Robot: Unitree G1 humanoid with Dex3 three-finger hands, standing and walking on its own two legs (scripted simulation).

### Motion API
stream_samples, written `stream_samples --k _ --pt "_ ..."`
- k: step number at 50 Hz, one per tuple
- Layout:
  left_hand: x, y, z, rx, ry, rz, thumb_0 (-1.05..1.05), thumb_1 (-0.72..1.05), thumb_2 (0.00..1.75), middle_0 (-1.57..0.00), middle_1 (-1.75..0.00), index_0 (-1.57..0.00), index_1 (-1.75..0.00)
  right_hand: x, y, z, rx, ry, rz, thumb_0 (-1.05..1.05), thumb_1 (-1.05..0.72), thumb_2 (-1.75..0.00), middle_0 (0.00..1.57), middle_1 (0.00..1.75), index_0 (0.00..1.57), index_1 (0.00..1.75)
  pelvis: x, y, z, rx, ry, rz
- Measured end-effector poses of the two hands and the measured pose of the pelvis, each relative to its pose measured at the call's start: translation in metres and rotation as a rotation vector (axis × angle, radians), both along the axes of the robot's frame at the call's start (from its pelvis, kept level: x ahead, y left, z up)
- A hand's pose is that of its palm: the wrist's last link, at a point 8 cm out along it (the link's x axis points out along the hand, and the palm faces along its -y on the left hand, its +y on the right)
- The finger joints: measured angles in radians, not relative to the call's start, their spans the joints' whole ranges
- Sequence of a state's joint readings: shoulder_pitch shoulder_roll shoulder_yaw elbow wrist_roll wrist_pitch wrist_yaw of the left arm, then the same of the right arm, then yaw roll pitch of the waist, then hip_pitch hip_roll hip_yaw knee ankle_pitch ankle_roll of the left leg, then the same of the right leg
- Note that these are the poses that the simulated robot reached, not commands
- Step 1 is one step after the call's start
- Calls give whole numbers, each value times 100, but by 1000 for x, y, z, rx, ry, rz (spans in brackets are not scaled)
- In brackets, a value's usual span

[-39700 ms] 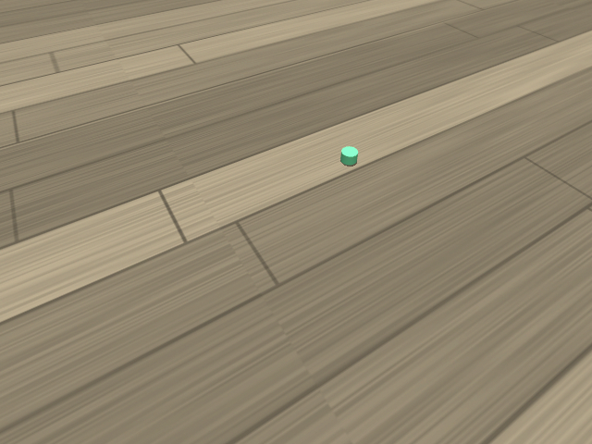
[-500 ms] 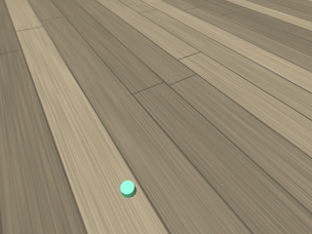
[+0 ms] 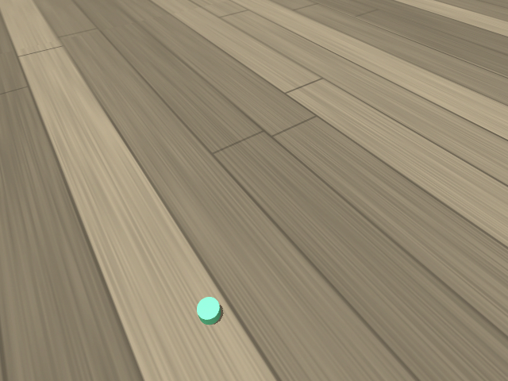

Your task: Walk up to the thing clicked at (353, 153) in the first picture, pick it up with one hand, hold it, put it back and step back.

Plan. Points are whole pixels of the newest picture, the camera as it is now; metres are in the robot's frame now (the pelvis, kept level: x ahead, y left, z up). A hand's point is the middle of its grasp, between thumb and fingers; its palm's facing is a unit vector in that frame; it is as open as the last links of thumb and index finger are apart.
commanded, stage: stand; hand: left
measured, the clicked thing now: (209, 310) +0.51 +0.20 -0.75
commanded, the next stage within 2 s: rise first in 1.98 s
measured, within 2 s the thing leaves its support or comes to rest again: neither
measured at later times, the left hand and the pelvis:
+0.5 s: hand out of the picture +0.07 +0.24 -0.15, palm faces -0.04 -0.94 -0.34, open 7.3 cm; pelvis +0.00 -0.01 +0.00, yaw -1 degrees
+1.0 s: hand out of the picture +0.08 +0.24 -0.15, palm faces -0.04 -0.94 -0.34, open 7.3 cm; pelvis +0.01 -0.01 +0.00, yaw -1 degrees
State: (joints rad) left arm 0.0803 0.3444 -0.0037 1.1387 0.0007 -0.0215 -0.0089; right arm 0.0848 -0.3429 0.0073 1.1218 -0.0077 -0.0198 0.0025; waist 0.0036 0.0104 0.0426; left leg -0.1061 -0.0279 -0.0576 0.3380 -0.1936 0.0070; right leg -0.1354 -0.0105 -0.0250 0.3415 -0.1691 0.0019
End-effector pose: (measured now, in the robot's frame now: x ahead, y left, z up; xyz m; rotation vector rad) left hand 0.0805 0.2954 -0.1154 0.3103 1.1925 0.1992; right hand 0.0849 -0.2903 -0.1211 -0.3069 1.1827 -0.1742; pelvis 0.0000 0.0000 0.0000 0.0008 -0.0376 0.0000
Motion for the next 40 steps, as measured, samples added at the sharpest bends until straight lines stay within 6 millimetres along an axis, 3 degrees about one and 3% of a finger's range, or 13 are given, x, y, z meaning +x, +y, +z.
stream_samples --k 10,24,40 --pt "7 -9 1 -6 -11 -18 0 91 90 -20 -30 -21 -30 -8 -12 4 -17 6 -26 0 -91 -90 21 30 20 30 -2 -5 1 0 -3 -7" --pt "-13 -9 -2 2 55 -8 0 91 90 -20 -30 -21 -30 -31 -15 -3 -6 79 -43 0 -91 -90 21 30 20 30 -3 -9 2 -1 8 -10" --pt "-6 -11 0 3 39 -6 0 91 90 -20 -30 -21 -30 -19 -15 -2 -5 54 -32 0 -91 -90 21 30 20 30 3 -10 2 0 10 -9"
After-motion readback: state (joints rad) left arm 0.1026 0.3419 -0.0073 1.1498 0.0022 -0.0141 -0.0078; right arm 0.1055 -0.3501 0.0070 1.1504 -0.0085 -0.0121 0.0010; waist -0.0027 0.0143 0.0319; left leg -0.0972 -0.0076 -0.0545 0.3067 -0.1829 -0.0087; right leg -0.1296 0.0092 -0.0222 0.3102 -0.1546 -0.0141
